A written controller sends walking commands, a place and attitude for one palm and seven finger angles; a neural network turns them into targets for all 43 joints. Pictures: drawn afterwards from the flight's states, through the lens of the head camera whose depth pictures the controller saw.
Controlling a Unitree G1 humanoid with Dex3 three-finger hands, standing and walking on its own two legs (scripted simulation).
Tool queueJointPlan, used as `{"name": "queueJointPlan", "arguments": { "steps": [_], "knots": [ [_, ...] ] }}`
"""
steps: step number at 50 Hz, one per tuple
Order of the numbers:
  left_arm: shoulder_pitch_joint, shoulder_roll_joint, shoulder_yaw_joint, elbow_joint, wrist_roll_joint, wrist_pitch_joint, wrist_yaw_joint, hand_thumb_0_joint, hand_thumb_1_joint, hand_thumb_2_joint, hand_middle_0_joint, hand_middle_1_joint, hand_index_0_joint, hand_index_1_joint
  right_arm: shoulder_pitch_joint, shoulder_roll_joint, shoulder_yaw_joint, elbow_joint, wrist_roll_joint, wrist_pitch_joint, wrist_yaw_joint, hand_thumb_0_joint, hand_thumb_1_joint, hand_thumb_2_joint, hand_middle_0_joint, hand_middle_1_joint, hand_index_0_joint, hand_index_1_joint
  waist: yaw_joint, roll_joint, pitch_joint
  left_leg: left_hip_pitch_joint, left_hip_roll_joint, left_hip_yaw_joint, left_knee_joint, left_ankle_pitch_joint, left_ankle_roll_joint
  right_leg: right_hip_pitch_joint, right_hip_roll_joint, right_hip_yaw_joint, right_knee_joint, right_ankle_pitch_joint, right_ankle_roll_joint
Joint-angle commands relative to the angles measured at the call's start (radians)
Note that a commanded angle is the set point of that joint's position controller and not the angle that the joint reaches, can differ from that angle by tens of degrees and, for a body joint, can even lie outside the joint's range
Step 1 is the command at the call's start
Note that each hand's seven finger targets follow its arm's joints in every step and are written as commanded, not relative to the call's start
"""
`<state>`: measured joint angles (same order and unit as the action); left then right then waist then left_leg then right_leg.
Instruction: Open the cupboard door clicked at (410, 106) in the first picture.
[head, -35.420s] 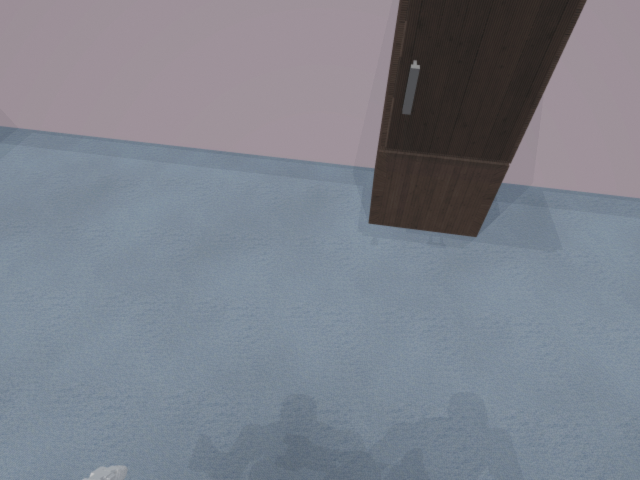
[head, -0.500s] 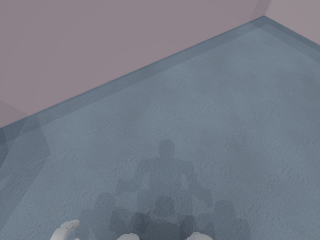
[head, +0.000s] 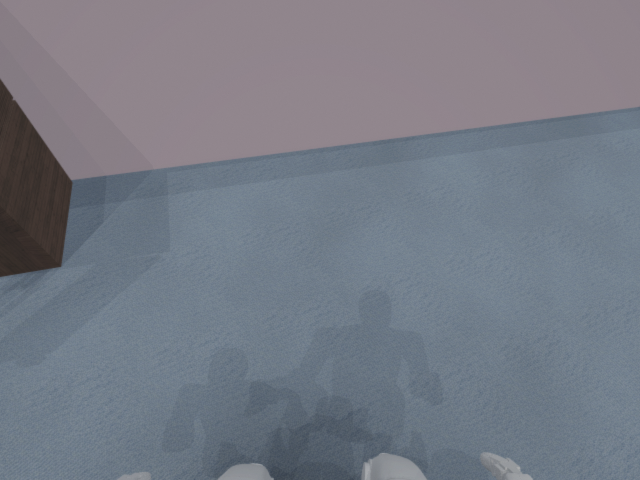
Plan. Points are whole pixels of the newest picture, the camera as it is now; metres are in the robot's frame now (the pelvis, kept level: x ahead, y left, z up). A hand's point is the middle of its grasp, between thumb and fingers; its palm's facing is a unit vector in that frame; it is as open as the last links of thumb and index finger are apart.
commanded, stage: turn to face it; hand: left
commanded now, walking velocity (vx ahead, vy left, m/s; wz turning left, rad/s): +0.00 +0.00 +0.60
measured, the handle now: out of the picture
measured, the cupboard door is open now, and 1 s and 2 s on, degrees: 40 40 40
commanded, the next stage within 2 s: take the last steps up to it in 1.48 s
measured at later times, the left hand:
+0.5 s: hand out of the picture +0.02 +0.17 -0.17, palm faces +0.32 -0.92 -0.22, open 7.4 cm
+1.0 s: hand out of the picture +0.00 +0.13 -0.14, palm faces +0.57 -0.77 -0.29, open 7.4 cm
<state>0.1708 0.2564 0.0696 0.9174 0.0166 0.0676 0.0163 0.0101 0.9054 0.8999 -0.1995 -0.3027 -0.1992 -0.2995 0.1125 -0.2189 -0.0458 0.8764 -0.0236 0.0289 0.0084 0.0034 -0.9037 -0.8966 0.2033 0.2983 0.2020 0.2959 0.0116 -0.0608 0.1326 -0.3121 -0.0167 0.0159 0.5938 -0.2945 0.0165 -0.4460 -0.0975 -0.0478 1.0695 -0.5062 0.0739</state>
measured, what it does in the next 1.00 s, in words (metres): steps on the spot, turning left: right foot, then left foot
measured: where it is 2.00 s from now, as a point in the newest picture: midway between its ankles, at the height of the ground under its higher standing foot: outside the picture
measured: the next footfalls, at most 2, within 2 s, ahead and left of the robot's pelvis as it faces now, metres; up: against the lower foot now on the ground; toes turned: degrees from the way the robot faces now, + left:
right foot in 0.20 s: +0.06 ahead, -0.16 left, +0.00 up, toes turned +5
left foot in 0.50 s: +0.03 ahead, +0.09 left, +0.00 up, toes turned +23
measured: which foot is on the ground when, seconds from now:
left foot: down 0.00-0.18, up 0.20-0.48, down 0.50-0.82, up 0.84-1.00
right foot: up 0.00-0.18, down 0.20-0.50, up 0.52-0.80, down 0.82-1.00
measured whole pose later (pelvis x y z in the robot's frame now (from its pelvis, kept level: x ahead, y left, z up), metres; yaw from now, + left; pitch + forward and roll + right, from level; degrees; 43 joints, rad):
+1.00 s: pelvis +0.05 -0.08 +0.01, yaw +37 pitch +0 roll +3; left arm 0.20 0.20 0.04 0.87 0.02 0.01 0.03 0.01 0.91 0.90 -0.20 -0.30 -0.20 -0.30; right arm 0.14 -0.26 -0.08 0.93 -0.02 0.08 0.03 0.01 -0.91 -0.90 0.20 0.30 0.20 0.30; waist -0.02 0.00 0.11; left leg -0.49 -0.01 0.01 1.05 -0.46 -0.06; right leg -0.21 -0.09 -0.12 0.52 -0.32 -0.01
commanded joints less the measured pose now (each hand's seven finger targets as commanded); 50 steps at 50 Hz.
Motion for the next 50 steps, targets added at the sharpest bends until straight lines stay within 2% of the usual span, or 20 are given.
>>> {"name": "queueJointPlan", "arguments": {
  "steps": [1,7,8,9,10,12,15,19,23,24,25,26,30,37,39,40,41,42,45,50],
  "knots": [
    [-0.018,0.072,0.019,-0.11,-0.004,-0.034,-0.007,0.0,0.9,0.9,-0.2,-0.3,-0.2,-0.3,0.044,-0.223,-0.063,-0.042,-0.003,-0.01,-0.024,0.0,-0.9,-0.9,0.2,0.3,0.2,0.3,-0.031,0.21,-0.193,0.146,0.242,-0.257,-0.22,0.396,0.145,-0.029,0.021,0.036,-0.075,0.047,0.006],
    [0.069,0.077,0.021,-0.101,-0.007,-0.052,-0.003,0.0,0.9,0.9,-0.2,-0.3,-0.2,-0.3,-0.012,-0.221,-0.076,-0.053,0.002,0.008,-0.017,0.0,-0.9,-0.9,0.2,0.3,0.2,0.3,0.014,0.21,-0.184,-0.03,0.172,-0.296,-0.138,0.257,0.092,0.275,0.094,-0.016,-0.515,0.202,-0.011],
    [0.115,0.118,0.033,-0.095,-0.002,-0.062,0.004,0.0,0.9,0.9,-0.2,-0.3,-0.2,-0.3,-0.022,-0.188,-0.072,-0.063,0.01,0.009,-0.013,0.0,-0.9,-0.9,0.2,0.3,0.2,0.3,0.042,0.109,-0.197,-0.121,0.112,-0.263,-0.045,0.144,0.046,0.396,0.022,0.056,-0.678,0.244,-0.026],
    [0.141,0.215,0.051,-0.097,0.014,-0.072,0.015,0.0,0.9,0.9,-0.2,-0.3,-0.2,-0.3,-0.015,-0.12,-0.063,-0.085,0.018,0.009,-0.005,0.0,-0.9,-0.9,0.2,0.3,0.2,0.3,0.055,-0.173,-0.192,-0.297,-0.031,-0.102,0.172,-0.144,-0.035,0.481,-0.241,0.347,-0.806,0.254,-0.116],
    [0.12,0.241,0.047,-0.108,0.014,-0.068,0.015,0.0,0.9,0.9,-0.2,-0.3,-0.2,-0.3,-0.03,-0.127,-0.064,-0.098,0.01,0.009,0.001,0.0,-0.9,-0.9,0.2,0.3,0.2,0.3,0.055,-0.23,-0.162,-0.281,-0.036,-0.058,0.432,-0.345,-0.047,0.341,-0.403,0.423,-0.84,0.297,-0.225],
    [0.042,0.153,0.028,-0.122,0.006,-0.073,0.022,0.0,0.9,0.9,-0.2,-0.3,-0.2,-0.3,-0.026,-0.13,-0.067,-0.063,0.004,0.02,0.003,0.0,-0.9,-0.9,0.2,0.3,0.2,0.3,0.003,-0.196,-0.124,-0.3,0.027,-0.083,0.637,-0.244,-0.053,0.295,-0.299,0.292,-0.76,0.484,-0.234],
    [0.016,0.123,0.02,-0.127,0.01,-0.074,0.022,0.0,0.9,0.9,-0.2,-0.3,-0.2,-0.3,-0.018,-0.085,-0.046,-0.044,0.01,0.026,0.017,0.0,-0.9,-0.9,0.2,0.3,0.2,0.3,-0.012,-0.165,-0.146,-0.227,0.04,-0.004,0.47,-0.198,-0.077,0.343,-0.221,0.063,-0.692,0.718,-0.192],
    [0.096,0.169,0.035,-0.088,0.014,-0.076,0.019,0.0,0.9,0.9,-0.2,-0.3,-0.2,-0.3,-0.071,-0.059,-0.03,-0.056,0.016,0.015,0.024,0.0,-0.9,-0.9,0.2,0.3,0.2,0.3,0.034,-0.148,-0.166,-0.138,0.014,0.072,0.196,-0.188,-0.071,0.421,-0.245,0.025,-0.629,0.837,-0.185],
    [0.061,0.179,0.045,-0.09,-0.002,-0.066,0.009,0.0,0.9,0.9,-0.2,-0.3,-0.2,-0.3,0.046,-0.11,-0.04,-0.03,0.011,0.005,0.019,0.0,-0.9,-0.9,0.2,0.3,0.2,0.3,-0.038,-0.078,-0.193,0.132,0.014,0.074,-0.124,0.075,-0.04,0.27,-0.229,-0.059,-0.461,0.675,-0.098],
    [0.061,0.141,0.038,-0.107,-0.006,-0.061,0.003,0.0,0.9,0.9,-0.2,-0.3,-0.2,-0.3,0.096,-0.185,-0.059,-0.027,0.004,-0.002,0.017,0.0,-0.9,-0.9,0.2,0.3,0.2,0.3,-0.063,0.123,-0.236,0.285,0.161,-0.123,-0.173,0.267,0.026,0.096,-0.155,-0.116,-0.286,0.442,-0.037],
    [0.019,0.072,0.017,-0.153,-0.011,-0.055,-0.001,0.0,0.9,0.9,-0.2,-0.3,-0.2,-0.3,0.177,-0.291,-0.087,-0.021,-0.005,-0.001,0.008,0.0,-0.9,-0.9,0.2,0.3,0.2,0.3,-0.111,0.403,-0.238,0.359,0.421,-0.462,-0.219,0.634,0.195,-0.136,-0.022,-0.116,-0.059,-0.167,0.023],
    [-0.047,0.097,0.015,-0.186,0.0,-0.045,0.005,0.0,0.9,0.9,-0.2,-0.3,-0.2,-0.3,0.227,-0.313,-0.089,-0.002,-0.007,0.006,0.0,0.0,-0.9,-0.9,0.2,0.3,0.2,0.3,-0.129,0.265,-0.218,0.271,0.461,-0.474,-0.216,0.492,0.25,-0.14,-0.021,-0.001,0.048,-0.181,0.003],
    [-0.032,0.084,0.023,-0.116,0.0,-0.039,-0.003,0.0,0.9,0.9,-0.2,-0.3,-0.2,-0.3,0.069,-0.215,-0.06,-0.042,-0.005,-0.011,-0.025,0.0,-0.9,-0.9,0.2,0.3,0.2,0.3,-0.042,0.232,-0.187,0.151,0.269,-0.311,-0.234,0.375,0.152,-0.11,-0.006,0.056,0.071,0.044,0.005],
    [0.004,0.066,0.016,-0.112,-0.007,-0.04,-0.004,0.0,0.9,0.9,-0.2,-0.3,-0.2,-0.3,0.034,-0.228,-0.072,-0.042,-0.007,0.004,-0.018,0.0,-0.9,-0.9,0.2,0.3,0.2,0.3,-0.024,0.225,-0.18,0.037,0.208,-0.337,-0.216,0.238,0.13,0.125,0.079,0.01,-0.315,0.069,-0.011],
    [0.082,0.087,0.023,-0.096,-0.006,-0.049,-0.001,0.0,0.9,0.9,-0.2,-0.3,-0.2,-0.3,-0.01,-0.219,-0.073,-0.057,0.002,0.01,-0.015,0.0,-0.9,-0.9,0.2,0.3,0.2,0.3,0.021,0.205,-0.176,-0.086,0.161,-0.326,-0.152,0.17,0.09,0.307,0.093,0.004,-0.523,0.196,-0.017],
    [0.127,0.129,0.036,-0.093,-0.001,-0.058,0.006,0.0,0.9,0.9,-0.2,-0.3,-0.2,-0.3,-0.02,-0.176,-0.07,-0.072,0.008,0.012,-0.012,0.0,-0.9,-0.9,0.2,0.3,0.2,0.3,0.047,0.084,-0.185,-0.189,0.088,-0.278,-0.046,0.038,0.04,0.419,-0.001,0.096,-0.702,0.169,-0.041],
    [0.142,0.223,0.055,-0.097,0.015,-0.066,0.015,0.0,0.9,0.9,-0.2,-0.3,-0.2,-0.3,-0.016,-0.109,-0.061,-0.093,0.014,0.012,-0.005,0.0,-0.9,-0.9,0.2,0.3,0.2,0.3,0.057,-0.216,-0.171,-0.343,-0.061,-0.088,0.201,-0.22,-0.046,0.459,-0.282,0.408,-0.838,0.126,-0.144],
    [0.105,0.24,0.042,-0.116,0.011,-0.061,0.015,0.0,0.9,0.9,-0.2,-0.3,-0.2,-0.3,-0.032,-0.134,-0.064,-0.103,0.005,0.012,0.003,0.0,-0.9,-0.9,0.2,0.3,0.2,0.3,0.049,-0.214,-0.143,-0.294,-0.036,-0.081,0.445,-0.315,-0.045,0.299,-0.395,0.435,-0.869,0.155,-0.227],
    [-0.012,0.115,0.017,-0.139,0.003,-0.069,0.022,0.0,0.9,0.9,-0.2,-0.3,-0.2,-0.3,0.0,-0.118,-0.063,-0.045,0.002,0.027,0.013,0.0,-0.9,-0.9,0.2,0.3,0.2,0.3,-0.027,-0.161,-0.101,-0.287,0.035,-0.064,0.626,-0.17,-0.062,0.272,-0.239,0.17,-0.755,0.492,-0.204],
    [0.104,0.142,0.025,-0.096,0.007,-0.08,0.022,0.0,0.9,0.9,-0.2,-0.3,-0.2,-0.3,-0.064,-0.062,-0.034,-0.046,0.013,0.025,0.022,0.0,-0.9,-0.9,0.2,0.3,0.2,0.3,0.023,-0.111,-0.163,-0.21,0.021,0.043,0.317,-0.166,-0.082,0.452,-0.226,0.018,-0.658,0.87,-0.182]
  ]
}}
